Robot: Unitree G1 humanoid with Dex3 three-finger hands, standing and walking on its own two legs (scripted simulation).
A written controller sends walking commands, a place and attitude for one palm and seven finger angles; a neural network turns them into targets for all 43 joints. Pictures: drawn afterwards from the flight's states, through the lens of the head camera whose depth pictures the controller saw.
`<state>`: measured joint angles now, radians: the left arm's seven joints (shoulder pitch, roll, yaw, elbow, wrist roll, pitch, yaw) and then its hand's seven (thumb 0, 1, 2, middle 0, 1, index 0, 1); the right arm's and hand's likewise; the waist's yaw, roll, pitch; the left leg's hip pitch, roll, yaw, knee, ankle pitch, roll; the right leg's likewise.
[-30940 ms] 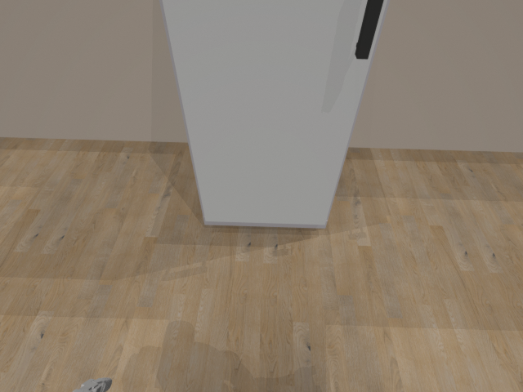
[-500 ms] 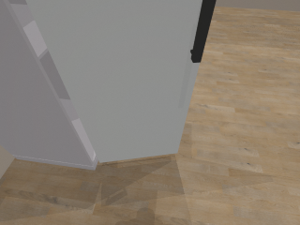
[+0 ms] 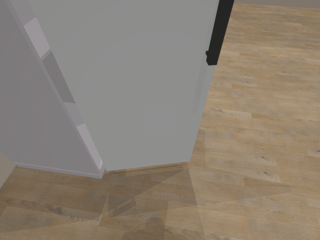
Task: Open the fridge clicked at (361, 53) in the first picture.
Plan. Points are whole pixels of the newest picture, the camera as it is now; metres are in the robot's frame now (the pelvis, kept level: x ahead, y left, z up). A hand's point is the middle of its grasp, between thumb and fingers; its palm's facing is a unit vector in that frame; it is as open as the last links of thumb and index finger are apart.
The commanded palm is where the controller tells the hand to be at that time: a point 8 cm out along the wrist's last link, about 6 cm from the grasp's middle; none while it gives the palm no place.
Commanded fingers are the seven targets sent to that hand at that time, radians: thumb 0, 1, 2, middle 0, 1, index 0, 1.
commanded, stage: look to check the result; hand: right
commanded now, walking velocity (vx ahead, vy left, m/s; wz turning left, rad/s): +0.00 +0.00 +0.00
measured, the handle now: (219, 14) +0.65 -0.12 +0.25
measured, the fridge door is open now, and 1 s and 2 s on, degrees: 74 74 74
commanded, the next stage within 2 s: stand and wait in 0.18 s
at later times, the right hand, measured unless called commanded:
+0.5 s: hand out of the picture +0.06 -0.22 -0.17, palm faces +0.00 +0.96 -0.27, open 7.4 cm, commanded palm none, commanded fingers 0.00 -0.90 -0.90 0.20 0.30 0.20 0.30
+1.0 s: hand out of the picture +0.09 -0.24 -0.15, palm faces -0.01 +0.95 -0.32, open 7.4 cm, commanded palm none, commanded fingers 0.00 -0.90 -0.90 0.20 0.30 0.20 0.30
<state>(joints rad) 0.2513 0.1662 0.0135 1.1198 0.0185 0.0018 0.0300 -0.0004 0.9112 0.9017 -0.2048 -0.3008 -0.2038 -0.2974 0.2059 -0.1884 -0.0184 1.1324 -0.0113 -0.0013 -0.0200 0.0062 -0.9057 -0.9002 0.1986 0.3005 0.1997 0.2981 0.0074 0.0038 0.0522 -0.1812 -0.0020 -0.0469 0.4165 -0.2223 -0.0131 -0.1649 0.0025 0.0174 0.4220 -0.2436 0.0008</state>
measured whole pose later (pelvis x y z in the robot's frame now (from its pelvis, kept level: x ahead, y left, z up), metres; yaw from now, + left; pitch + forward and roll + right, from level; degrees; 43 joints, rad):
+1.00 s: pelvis +0.00 +0.01 +0.01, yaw +0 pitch -1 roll +0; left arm 0.11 0.32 0.01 1.11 0.02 0.00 0.01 0.00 0.91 0.90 -0.21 -0.30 -0.21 -0.30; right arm 0.09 -0.33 -0.02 1.12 -0.01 -0.01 0.00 0.01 -0.90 -0.90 0.20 0.30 0.20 0.30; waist 0.01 0.00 0.06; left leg -0.13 -0.01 -0.04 0.33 -0.18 0.00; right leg -0.11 -0.01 0.02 0.33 -0.20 0.01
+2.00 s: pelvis +0.01 +0.01 +0.01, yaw +0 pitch -1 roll +0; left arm 0.11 0.32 0.01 1.12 0.02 0.00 0.01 0.00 0.91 0.90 -0.21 -0.30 -0.21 -0.30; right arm 0.10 -0.33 -0.01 1.12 -0.01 -0.01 0.00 0.01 -0.90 -0.90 0.20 0.30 0.20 0.30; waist 0.01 0.01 0.05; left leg -0.11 -0.01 -0.04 0.31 -0.18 0.00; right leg -0.09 -0.01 0.02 0.31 -0.20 0.01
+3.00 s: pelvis +0.00 +0.00 +0.01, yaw +0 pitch -1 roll +0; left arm 0.11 0.33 0.01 1.12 0.01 -0.01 0.01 0.00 0.91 0.90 -0.21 -0.30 -0.21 -0.30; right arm 0.10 -0.34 -0.01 1.13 -0.01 -0.01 0.00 0.01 -0.90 -0.90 0.20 0.30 0.20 0.30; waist 0.01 0.01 0.06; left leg -0.11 0.00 -0.04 0.30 -0.17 -0.01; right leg -0.09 0.00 0.02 0.30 -0.19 0.01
